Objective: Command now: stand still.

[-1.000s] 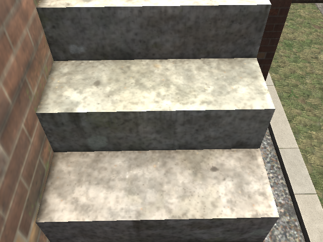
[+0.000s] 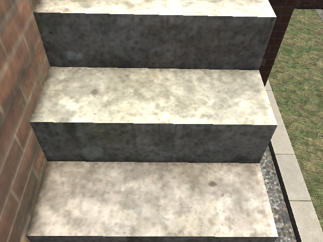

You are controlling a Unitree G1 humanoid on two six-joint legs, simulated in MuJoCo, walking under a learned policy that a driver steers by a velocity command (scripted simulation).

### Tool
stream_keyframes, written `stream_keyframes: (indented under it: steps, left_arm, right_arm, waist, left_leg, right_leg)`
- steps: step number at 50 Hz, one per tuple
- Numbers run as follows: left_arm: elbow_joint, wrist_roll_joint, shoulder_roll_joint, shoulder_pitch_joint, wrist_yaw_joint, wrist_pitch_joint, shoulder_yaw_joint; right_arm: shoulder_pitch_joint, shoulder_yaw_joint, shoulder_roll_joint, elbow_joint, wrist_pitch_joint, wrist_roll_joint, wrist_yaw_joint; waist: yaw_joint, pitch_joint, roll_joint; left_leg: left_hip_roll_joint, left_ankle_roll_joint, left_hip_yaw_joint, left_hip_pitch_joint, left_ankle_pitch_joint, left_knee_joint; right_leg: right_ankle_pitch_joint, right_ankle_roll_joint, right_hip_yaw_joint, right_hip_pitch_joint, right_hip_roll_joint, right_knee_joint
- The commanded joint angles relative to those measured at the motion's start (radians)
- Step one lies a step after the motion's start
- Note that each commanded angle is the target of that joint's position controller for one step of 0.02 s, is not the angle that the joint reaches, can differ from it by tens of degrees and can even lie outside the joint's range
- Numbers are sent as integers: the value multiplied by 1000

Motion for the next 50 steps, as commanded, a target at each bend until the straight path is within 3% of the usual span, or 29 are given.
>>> stream_keyframes:
  steps: [1, 10, 12, 14, 15, 16, 17, 18, 19, 20, 21, 23, 28, 29, 33, 35, 37, 39, 40, 41, 42, 43, 44, 45, 46, 47, 48, 49, 50]
  left_arm:
    - [-12, 1, 71, 49, 2, -5, 9]
    - [10, 3, 61, 85, -9, -7, -2]
    - [8, 4, 64, 74, -9, -8, -2]
    - [7, 8, 69, 70, -20, -14, 0]
    - [-123, 59, 52, -6, 15, -26, 18]
    - [1, -16, 49, 53, 17, -12, 5]
    - [-36, 2, 69, 32, 5, -14, 5]
    - [-10, 19, 55, 76, -21, -13, -5]
    - [-8, 28, 47, 83, -28, -10, -1]
    - [5, 21, 60, 95, -28, -14, 2]
    - [12, 20, 67, 105, -33, -17, 1]
    - [17, 16, 61, 96, -36, -18, -5]
    - [20, 18, 61, 74, -32, -17, -13]
    - [28, 14, 74, 98, -35, -19, -14]
    - [29, 17, 60, 86, -31, -18, -19]
    - [37, 13, 70, 111, -34, -19, -20]
    - [38, 21, 58, 108, -30, -16, -16]
    - [23, 36, 89, 107, -18, -22, 0]
    - [6, 47, 76, 77, -7, -26, 5]
    - [-69, 55, 99, 138, 22, -61, 24]
    - [-57, 49, 145, 94, 41, -77, 43]
    - [-59, 29, 115, 125, 35, -42, 36]
    - [-80, 41, 115, 107, 31, -23, 42]
    - [-76, 57, 121, 122, 18, -6, 46]
    - [-70, 26, 176, 158, 21, -9, 68]
    - [-169, 49, 94, 40, 18, -35, 61]
    - [-77, 21, 119, 132, 32, -21, 60]
    - [-95, 27, 129, 95, 28, -17, 58]
    - [-104, 34, 126, 84, 19, -15, 64]
  right_arm:
    - [103, -5, -54, -31, -11, 3, 8]
    - [135, -5, -40, -11, -6, -2, 5]
    - [138, -7, -54, -7, -7, -4, 6]
    - [136, -4, -50, -1, -1, -4, 7]
    - [11, 4, -27, 1, -20, 67, -189]
    - [114, 7, -12, -33, 3, 9, -82]
    - [176, -4, -52, 16, 5, -16, -38]
    - [159, -12, -74, 21, 1, -28, -9]
    - [147, -4, -32, 26, 4, -27, 10]
    - [136, 0, -22, 21, 2, -22, 16]
    - [141, -6, -46, 31, -3, -23, 16]
    - [118, -5, -46, 31, -6, -25, 11]
    - [101, -1, -32, 36, -6, -19, 5]
    - [118, -3, -46, 44, -8, -20, 5]
    - [106, 0, -34, 49, -7, -18, 4]
    - [122, -3, -49, 58, -9, -19, 3]
    - [135, -4, -45, 73, -3, -23, 1]
    - [146, -27, -113, 79, -6, -46, -10]
    - [130, -36, -126, 73, -7, -57, -16]
    - [-87, -61, -216, -4, -14, 68, -165]
    - [-120, -32, -125, -44, -17, 66, -226]
    - [136, -18, -36, 93, -16, -59, -147]
    - [139, -31, -58, 94, -33, -89, -128]
    - [130, -39, -60, 87, -45, -90, -118]
    - [156, -25, -35, 53, -48, -98, -81]
    - [40, -30, -76, 75, -55, 86, -177]
    - [175, -17, -52, 45, -48, -90, -85]
    - [182, -20, -41, 42, -61, -108, -68]
    - [188, -26, -83, 39, -67, -99, -63]
  waist:
    - [6, 51, 40]
    - [5, 72, 33]
    - [3, 75, 29]
    - [4, 82, 29]
    - [53, 61, 96]
    - [-39, 5, 19]
    - [-16, 43, 56]
    - [4, 77, 48]
    - [7, 84, 23]
    - [3, 90, 29]
    - [8, 81, 26]
    - [8, 87, 21]
    - [0, 75, 35]
    - [3, 72, 26]
    - [-1, 73, 36]
    - [2, 70, 26]
    - [2, 95, 45]
    - [-1, 136, 73]
    - [-9, 152, 101]
    - [82, 122, 164]
    - [38, 110, 5]
    - [-3, 54, -90]
    - [13, 156, -45]
    - [15, 134, -36]
    - [-3, 114, -52]
    - [40, 83, -40]
    - [-32, 28, -15]
    - [-51, 76, 53]
    - [-43, 71, 95]
  left_leg:
    - [43, 58, -23, -94, 285, -106]
    - [37, 58, -13, -110, 226, -125]
    - [37, 57, -14, -96, 227, -127]
    - [39, 58, -12, -100, 215, -138]
    - [109, 82, -68, -61, 483, -73]
    - [46, 41, 3, -2, 267, -115]
    - [30, 53, -17, -61, 237, -123]
    - [23, 61, -20, -108, 212, -150]
    - [28, 62, -16, -115, 208, -158]
    - [24, 65, -6, -101, 206, -151]
    - [25, 66, -12, -113, 174, -159]
    - [21, 63, -9, -130, 162, -161]
    - [18, 60, -3, -110, 200, -148]
    - [18, 62, -6, -115, 195, -152]
    - [20, 60, -2, -110, 217, -142]
    - [21, 62, -6, -117, 212, -144]
    - [31, 77, -14, -120, 93, -178]
    - [72, 141, -76, -162, -133, -230]
    - [106, 180, -118, -162, -223, -246]
    - [70, 127, -128, -125, -84, -136]
    - [49, 106, -61, -150, 51, -45]
    - [63, 89, -19, -134, -10, -46]
    - [48, 90, -24, -199, 51, -10]
    - [23, 93, -1, -178, 75, 15]
    - [11, 137, 15, -131, 47, 19]
    - [22, 152, -33, -53, 183, 30]
    - [22, 176, 10, -49, 36, -1]
    - [53, 216, -63, -54, 43, -75]
    - [92, 271, -145, -45, 87, -161]
  right_leg:
    - [284, -16, 41, 56, -45, -72]
    - [279, -20, 46, 70, -50, -95]
    - [258, -23, 47, 57, -46, -101]
    - [255, -29, 48, 63, -44, -109]
    - [524, -66, 101, 89, -150, -221]
    - [390, -29, 58, 57, -56, -84]
    - [336, -29, 44, 75, -40, -105]
    - [280, -28, 55, 79, -48, -110]
    - [260, -34, 51, 84, -36, -113]
    - [248, -35, 43, 64, -36, -118]
    - [240, -39, 50, 82, -44, -126]
    - [246, -41, 54, 91, -47, -125]
    - [284, -41, 51, 78, -45, -117]
    - [289, -39, 53, 88, -49, -120]
    - [300, -40, 51, 77, -45, -112]
    - [301, -38, 53, 88, -49, -114]
    - [110, -41, 43, 64, -38, -129]
    - [-142, -44, 21, 23, -12, -90]
    - [-196, -58, 16, -27, -2, -55]
    - [2, -86, 98, -9, -91, -180]
    - [202, -100, 166, 54, -116, -219]
    - [-133, -209, 295, 82, -188, -264]
    - [-215, -260, 396, 52, -235, -301]
    - [-190, -276, 420, 27, -241, -298]
    - [-143, -282, 376, -14, -214, -249]
    - [346, -183, 163, 40, -134, -252]
    - [241, -268, 270, 9, -183, -128]
    - [217, -265, 237, -35, -149, -65]
    - [195, -231, 150, -88, -91, 55]
Next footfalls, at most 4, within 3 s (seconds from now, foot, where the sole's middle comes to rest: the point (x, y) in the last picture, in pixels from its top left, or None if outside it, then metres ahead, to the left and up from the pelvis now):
1.28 right None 0.15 -0.16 -0.57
1.78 left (131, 209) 0.46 0.11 -0.38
2.28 right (196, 213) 0.45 -0.08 -0.38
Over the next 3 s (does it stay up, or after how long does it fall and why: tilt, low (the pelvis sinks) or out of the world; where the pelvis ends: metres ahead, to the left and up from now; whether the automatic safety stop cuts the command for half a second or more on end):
stays up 0.46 0.04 0.39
